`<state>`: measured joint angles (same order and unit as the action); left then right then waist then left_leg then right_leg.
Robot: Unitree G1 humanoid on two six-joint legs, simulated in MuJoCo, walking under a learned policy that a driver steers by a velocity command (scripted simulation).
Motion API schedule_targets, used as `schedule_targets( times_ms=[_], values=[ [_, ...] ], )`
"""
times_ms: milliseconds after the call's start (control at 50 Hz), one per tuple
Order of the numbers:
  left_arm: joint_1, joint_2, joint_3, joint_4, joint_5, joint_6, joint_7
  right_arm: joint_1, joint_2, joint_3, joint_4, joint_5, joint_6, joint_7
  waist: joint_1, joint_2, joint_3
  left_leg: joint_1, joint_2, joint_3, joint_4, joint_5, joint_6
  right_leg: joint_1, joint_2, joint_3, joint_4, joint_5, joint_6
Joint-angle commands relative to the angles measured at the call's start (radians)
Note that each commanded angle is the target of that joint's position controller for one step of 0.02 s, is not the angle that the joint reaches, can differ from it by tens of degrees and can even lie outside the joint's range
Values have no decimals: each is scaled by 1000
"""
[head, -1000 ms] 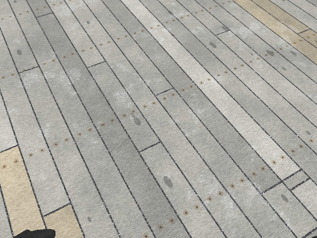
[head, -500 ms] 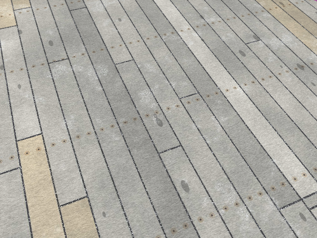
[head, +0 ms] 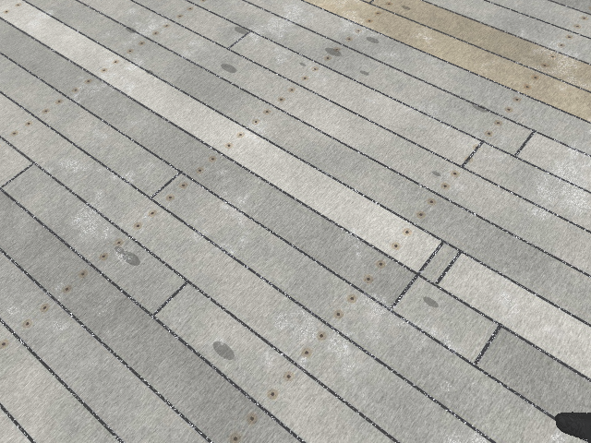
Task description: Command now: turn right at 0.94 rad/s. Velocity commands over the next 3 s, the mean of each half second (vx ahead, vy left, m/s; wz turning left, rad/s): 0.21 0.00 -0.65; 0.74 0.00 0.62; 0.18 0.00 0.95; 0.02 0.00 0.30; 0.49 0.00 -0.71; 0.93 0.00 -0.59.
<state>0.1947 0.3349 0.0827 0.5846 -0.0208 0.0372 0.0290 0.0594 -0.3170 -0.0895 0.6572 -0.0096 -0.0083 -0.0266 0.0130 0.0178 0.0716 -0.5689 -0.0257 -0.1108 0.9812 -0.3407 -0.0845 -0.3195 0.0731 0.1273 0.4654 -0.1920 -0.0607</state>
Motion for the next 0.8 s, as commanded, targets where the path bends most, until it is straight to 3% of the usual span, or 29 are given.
schedule_targets(
  times_ms=[20,80,160,200,220,240,260,280,300,320,340,400,460,500,540,580,600,620,640,660,680,700,720,740,760,800],
  values=[
    [-40,186,57,-82,-3,-5,15,-9,-58,-12,-53,4,-12,1,-12,-126,-178,-16,-34,-18,-117,45,-14,173,-208,300,-86,211,-152],
    [-52,186,57,-89,0,2,12,-24,-69,-15,-54,9,-18,6,-2,-162,-159,30,-52,-35,-207,47,-7,134,-190,371,-73,134,-138],
    [-69,184,58,-99,-4,9,3,-12,-88,-23,-51,14,-38,17,3,-199,-171,117,-62,-51,-343,26,16,149,-172,461,-23,220,-125],
    [-98,177,55,-109,-11,13,0,35,-104,-33,-36,18,-47,24,-21,-207,-177,229,-55,-38,-492,84,32,128,-140,485,10,230,-101],
    [-118,161,47,-113,-15,15,1,78,-112,-39,-18,16,-49,24,-44,-192,-188,323,-25,-21,-607,205,46,105,-111,451,54,181,-72],
    [-53,104,29,-105,-6,16,-1,80,-154,-48,-21,4,-45,21,-8,-66,-234,456,134,-144,-646,271,107,32,-46,366,189,-99,-25],
    [13,66,13,-107,-1,14,-3,65,-207,-50,-31,-15,-30,16,42,206,-210,553,302,-400,-704,206,246,-202,114,157,368,-464,23],
    [17,137,28,-104,4,-3,-4,107,-177,-48,-30,-24,-39,20,14,236,-178,506,393,-577,-754,-128,340,-314,36,112,562,-414,53],
    [0,171,32,-91,2,-13,-8,97,-138,-35,-41,-3,-45,18,1,185,-136,484,362,-529,-772,-354,330,-363,-20,76,628,-321,63],
    [-5,163,29,-73,10,-18,-11,94,-126,-29,-40,14,-44,10,-9,165,-104,474,312,-452,-783,-388,285,-388,-37,36,659,-261,79],
    [-5,138,21,-61,17,-26,-14,122,-122,-23,-33,21,-45,2,-26,137,-105,495,284,-407,-784,-385,254,-409,-48,10,697,-220,89],
    [-60,68,-9,-76,15,-64,-30,248,-128,-13,3,15,-64,3,-77,91,-48,473,248,-320,-816,-342,254,-439,-73,-43,657,-135,79],
    [-117,35,-27,-95,16,-106,-30,276,-132,-5,3,26,-63,8,-81,120,-29,403,223,-283,-844,-231,280,-338,-93,-101,447,-104,87],
    [-109,13,-36,-91,5,-131,-35,250,-157,-8,-9,36,-58,11,-57,164,-17,286,187,-229,-837,-147,274,-161,-64,-127,254,-132,94],
    [-88,28,-30,-80,-6,-148,-42,260,-183,-14,-9,48,-54,17,-35,178,-20,222,186,-231,-805,-123,280,-25,-35,-138,143,-155,99],
    [-21,41,-19,-58,-22,-157,-40,244,-154,-2,-17,57,-47,20,21,137,-32,153,180,-251,-738,-118,254,144,-51,-129,-11,-7,79],
    [36,55,-10,-37,-25,-156,-33,245,-115,10,-23,52,-49,23,50,107,-57,93,152,-238,-678,-115,227,268,-61,-137,-38,11,70],
    [167,79,4,-8,-25,-155,-23,212,-58,27,-42,45,-58,28,118,76,-119,-38,99,-195,-522,-114,182,480,-135,-74,-36,-23,52],
    [333,148,20,10,-2,-147,-13,204,49,57,-71,30,-73,35,172,-134,-244,-174,10,-77,-124,-168,125,676,-358,185,-82,-228,5],
    [320,222,39,19,29,-143,-28,228,26,54,-125,74,-93,29,122,-316,-224,-404,25,-31,102,-150,115,629,-528,554,-204,-613,-119],
    [272,166,28,10,24,-150,-31,205,-35,41,-118,90,-91,28,115,-232,-134,-485,93,-40,255,-74,114,575,-516,559,-233,-683,-138],
    [252,103,10,18,21,-154,-30,182,-52,34,-107,77,-82,33,106,-200,-68,-529,103,-33,308,11,117,540,-472,427,-231,-567,-115],
    [257,61,-3,20,26,-152,-34,171,-35,37,-78,52,-74,41,108,-139,-43,-464,137,-28,321,57,118,461,-403,239,-214,-333,-73],
    [208,50,-7,35,35,-147,-35,174,-29,34,-85,53,-64,44,63,-149,-20,-476,135,-16,333,111,119,434,-374,203,-248,-294,-70],
    [195,46,-7,47,30,-151,-32,180,-23,35,-82,58,-55,49,41,-164,-7,-438,166,-24,343,140,114,368,-377,169,-280,-256,-71],
    [182,11,-17,72,29,-158,-31,164,-9,37,-78,64,-33,59,25,-127,36,-433,161,-17,378,201,95,325,-346,26,-305,-104,-57]
  ],
)
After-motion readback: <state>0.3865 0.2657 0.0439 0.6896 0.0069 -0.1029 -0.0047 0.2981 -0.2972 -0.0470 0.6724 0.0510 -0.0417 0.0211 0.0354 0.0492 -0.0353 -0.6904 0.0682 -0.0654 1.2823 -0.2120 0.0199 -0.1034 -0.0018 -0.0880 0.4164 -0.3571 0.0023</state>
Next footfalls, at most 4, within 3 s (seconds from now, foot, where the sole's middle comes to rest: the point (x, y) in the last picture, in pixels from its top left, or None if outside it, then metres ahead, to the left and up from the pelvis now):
0.24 left None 0.14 0.13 -0.78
0.62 right None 0.13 -0.17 -0.78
1.04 left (330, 378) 0.55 0.01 -0.78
1.54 right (381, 314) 0.70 -0.12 -0.78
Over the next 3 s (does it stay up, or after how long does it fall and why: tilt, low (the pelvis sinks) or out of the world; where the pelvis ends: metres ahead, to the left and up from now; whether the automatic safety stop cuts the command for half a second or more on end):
stays up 1.14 -0.08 -0.03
